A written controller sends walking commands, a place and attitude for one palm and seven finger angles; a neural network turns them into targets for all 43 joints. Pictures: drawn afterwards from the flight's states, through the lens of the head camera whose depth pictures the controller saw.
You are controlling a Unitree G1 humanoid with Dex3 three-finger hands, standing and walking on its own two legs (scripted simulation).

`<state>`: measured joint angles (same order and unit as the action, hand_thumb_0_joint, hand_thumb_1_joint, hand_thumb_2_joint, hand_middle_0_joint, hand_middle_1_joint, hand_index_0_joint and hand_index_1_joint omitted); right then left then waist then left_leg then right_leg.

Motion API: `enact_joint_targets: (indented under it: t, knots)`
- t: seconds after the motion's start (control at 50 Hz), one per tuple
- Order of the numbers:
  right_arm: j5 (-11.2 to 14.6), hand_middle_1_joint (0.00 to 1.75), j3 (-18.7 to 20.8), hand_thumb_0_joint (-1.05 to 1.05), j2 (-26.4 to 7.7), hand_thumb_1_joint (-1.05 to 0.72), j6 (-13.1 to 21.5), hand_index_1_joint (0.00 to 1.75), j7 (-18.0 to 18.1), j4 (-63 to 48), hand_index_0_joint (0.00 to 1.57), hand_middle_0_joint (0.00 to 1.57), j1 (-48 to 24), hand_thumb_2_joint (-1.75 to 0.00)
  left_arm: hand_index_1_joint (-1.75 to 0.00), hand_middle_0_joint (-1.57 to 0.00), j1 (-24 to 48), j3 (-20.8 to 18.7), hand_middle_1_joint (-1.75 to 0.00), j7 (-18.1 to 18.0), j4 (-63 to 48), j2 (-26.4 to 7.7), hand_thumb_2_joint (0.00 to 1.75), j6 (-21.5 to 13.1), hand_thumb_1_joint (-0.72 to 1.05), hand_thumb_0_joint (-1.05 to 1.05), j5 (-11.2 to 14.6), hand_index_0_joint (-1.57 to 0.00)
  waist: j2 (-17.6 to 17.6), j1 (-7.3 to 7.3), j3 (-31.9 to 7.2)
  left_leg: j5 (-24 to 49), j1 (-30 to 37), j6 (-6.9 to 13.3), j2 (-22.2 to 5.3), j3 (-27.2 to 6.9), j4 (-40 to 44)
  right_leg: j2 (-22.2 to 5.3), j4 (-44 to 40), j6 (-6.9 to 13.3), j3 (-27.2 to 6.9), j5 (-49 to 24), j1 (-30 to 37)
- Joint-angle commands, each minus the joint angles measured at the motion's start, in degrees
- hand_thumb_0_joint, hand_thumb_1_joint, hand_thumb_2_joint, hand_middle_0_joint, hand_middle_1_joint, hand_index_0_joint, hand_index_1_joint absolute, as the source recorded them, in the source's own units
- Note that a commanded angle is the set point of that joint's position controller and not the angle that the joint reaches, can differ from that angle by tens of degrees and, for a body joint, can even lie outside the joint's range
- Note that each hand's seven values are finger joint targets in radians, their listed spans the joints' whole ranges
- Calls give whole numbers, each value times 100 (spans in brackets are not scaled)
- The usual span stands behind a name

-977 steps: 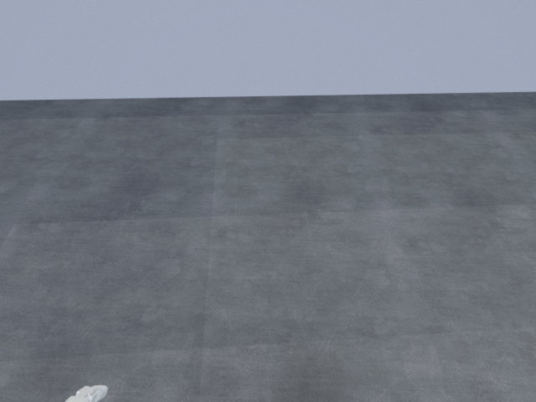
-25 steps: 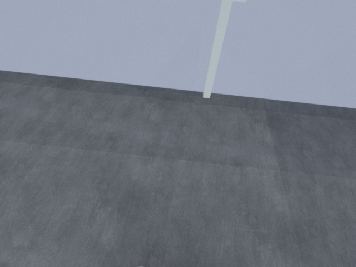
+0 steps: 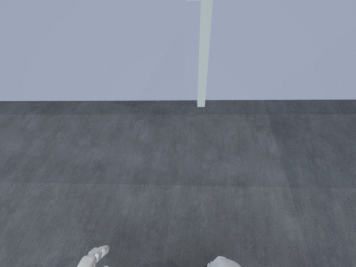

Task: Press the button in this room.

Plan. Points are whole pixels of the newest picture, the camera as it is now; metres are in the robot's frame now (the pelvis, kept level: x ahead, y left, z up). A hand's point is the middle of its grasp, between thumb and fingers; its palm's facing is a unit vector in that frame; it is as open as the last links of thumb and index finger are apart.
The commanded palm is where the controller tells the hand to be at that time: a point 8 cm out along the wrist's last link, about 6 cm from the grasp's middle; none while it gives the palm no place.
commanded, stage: turn or walk to find it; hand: left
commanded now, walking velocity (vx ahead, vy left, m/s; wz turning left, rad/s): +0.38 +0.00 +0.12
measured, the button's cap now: out of the picture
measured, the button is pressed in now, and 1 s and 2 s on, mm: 0 0 0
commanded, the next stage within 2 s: stand and wait in 0.08 s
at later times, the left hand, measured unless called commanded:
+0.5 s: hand out of the picture +0.12 +0.16 -0.17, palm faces +0.11 -0.99 -0.12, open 7.3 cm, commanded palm none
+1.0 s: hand (127, 225) +0.24 +0.16 -0.15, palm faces +0.05 -0.98 -0.21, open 7.3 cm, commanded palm none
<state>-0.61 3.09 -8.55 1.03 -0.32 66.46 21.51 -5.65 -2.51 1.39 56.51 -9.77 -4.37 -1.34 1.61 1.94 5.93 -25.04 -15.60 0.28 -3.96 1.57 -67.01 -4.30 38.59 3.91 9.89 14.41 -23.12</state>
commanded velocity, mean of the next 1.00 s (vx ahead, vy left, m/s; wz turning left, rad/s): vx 0.02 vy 0.00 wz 0.01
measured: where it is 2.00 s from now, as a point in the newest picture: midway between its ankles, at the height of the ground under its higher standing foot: (188, 264)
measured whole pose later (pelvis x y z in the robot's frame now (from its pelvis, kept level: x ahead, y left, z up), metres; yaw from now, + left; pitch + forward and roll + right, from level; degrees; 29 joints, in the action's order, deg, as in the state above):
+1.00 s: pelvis +0.24 -0.02 +0.02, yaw +2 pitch -1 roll +1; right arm -0.5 0.3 -9.1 0.4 1.3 67.4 16.8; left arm -14.9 0.3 -1.7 64.7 -9.3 -1.2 -0.6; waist 0.1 0.4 1.3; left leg -12.7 -9.0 -1.6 -3.4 6.5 -22.7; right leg -2.5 24.3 0.1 6.3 16.0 -7.5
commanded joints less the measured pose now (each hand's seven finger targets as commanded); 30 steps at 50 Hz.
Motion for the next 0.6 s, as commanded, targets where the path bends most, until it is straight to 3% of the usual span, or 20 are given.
enact_joint_targets:
  t: [0.0,0.04,0.08,0.16,0.2,0.28,0.32,0.34,0.36,0.38,0.4,0.42,0.46,0.48,0.54,0.58]
  knots:
    - [-86,30,80,0,-274,-90,111,30,-8,-527,20,20,-161,-90,-30,-20,-839,-140,-30,-146,134,-644,90,-30,90,0,37,-20,-776,-193,-328,1186,-1565,-16,-473,-311,-767,-1534,-2689,132,-1741,273,884]
    - [-104,30,93,0,-221,-90,21,30,-38,-455,20,20,33,-90,-30,-20,-898,-109,-30,-153,249,-552,90,-56,90,0,10,-20,-824,-38,-348,1367,-1444,-113,-452,-202,-407,-1296,-2803,76,-1249,161,679]
    - [-128,30,87,0,-227,-90,-22,30,-52,-559,20,20,-119,-90,-30,-20,-1031,-115,-30,-169,280,-483,90,-90,90,0,-2,-20,-687,-29,-270,1469,-1597,-214,-481,-110,-35,-1239,-2853,167,-1060,-243,665]
    - [-85,30,-1,0,-175,-90,1,30,-76,-765,20,20,-706,-90,-30,-20,-1360,-31,-30,-184,469,-533,90,-133,90,0,20,-20,-575,-127,-248,1469,-1663,-328,-412,135,1273,-1159,-2526,290,-611,-2486,1304]
    - [-67,30,-71,0,-159,-90,31,30,-73,-846,20,20,-1048,-90,-30,-20,-1594,13,-30,-200,602,-525,90,-113,90,0,30,-20,-709,-260,-282,1453,-1555,-308,-281,293,1965,-1095,-2311,288,-537,-3386,1709]
    - [-43,30,-160,0,-183,-90,101,30,-26,-903,20,20,-1531,-90,-30,-20,-1864,42,-30,-262,811,-567,90,-24,90,0,33,-20,-920,-431,-370,1382,-1042,-200,-32,464,2956,-1159,-1901,259,-566,-4406,2226]
    - [-43,30,-184,0,-248,-90,132,30,29,-825,20,20,-1369,-90,-30,-20,-1806,41,-30,-301,858,-582,90,38,90,0,47,-20,-967,-312,-549,1666,-429,-142,108,507,3577,-1045,-1514,134,-490,-4527,2314]
    - [-49,30,-161,0,-356,-90,162,30,54,-699,20,20,-1092,-90,-30,-20,-1784,56,-30,-315,887,-545,90,68,90,0,63,-20,-809,-186,-676,2489,153,-115,128,523,4029,-905,-1090,-24,-407,-4392,2166]
    - [-68,30,-124,0,-608,-90,213,30,85,-570,20,20,-669,-90,-30,-20,-1869,92,-30,-333,881,-444,90,96,90,0,75,-20,-294,-52,-985,4287,1199,19,-254,251,4129,-681,-456,-255,-276,-3544,1631]
    - [-76,30,-51,0,-919,-90,216,30,121,-448,20,20,-232,-90,-30,-20,-2077,144,-30,-358,877,-243,90,95,90,0,106,-20,413,40,-1465,6392,2513,472,-1097,-431,3674,-317,157,-468,-109,-1779,644]
    - [-8,30,-49,0,-1095,-90,184,30,170,-319,20,20,-5,-90,-30,-20,-2216,207,-30,-372,884,-143,90,123,90,0,134,-20,1334,84,-1828,7692,2881,1022,-1868,-1102,3905,35,1105,-602,-247,1666,259]
    - [27,30,-80,0,-1102,-90,136,30,240,-283,20,20,-198,-90,-30,-20,-2041,176,-30,-399,889,-213,90,200,90,0,145,-20,1339,16,-1734,7312,2421,1187,-1958,-1128,4169,-17,1529,-625,-657,2403,272]
    - [-1,30,-105,0,-816,-90,103,30,259,-424,20,20,-811,-90,-30,-20,-1647,145,-30,-366,871,-157,90,274,90,0,101,-20,867,-128,-889,5724,1366,1041,-1577,-806,4478,-223,1378,-617,-782,2023,213]
    - [-8,30,-120,0,-710,-90,104,30,254,-433,20,20,-922,-90,-30,-20,-1581,141,-30,-340,876,-92,90,304,90,0,95,-20,669,-160,-757,5093,1060,956,-1423,-703,4627,-252,1155,-627,-770,1807,324]
    - [-14,30,-55,0,-622,-90,113,30,235,-458,20,20,-1067,-90,-30,-20,-1675,152,-30,-311,907,60,90,374,90,0,68,-20,407,-259,-752,3514,533,818,-1155,-529,4940,-226,459,-654,-649,1235,758]
    - [-3,30,-22,0,-603,-90,96,30,219,-503,20,20,-1204,-90,-30,-20,-1784,160,-30,-314,924,70,90,405,90,0,30,-20,416,-342,-665,2454,118,702,-1014,-400,4984,-182,-129,-670,-531,620,1129]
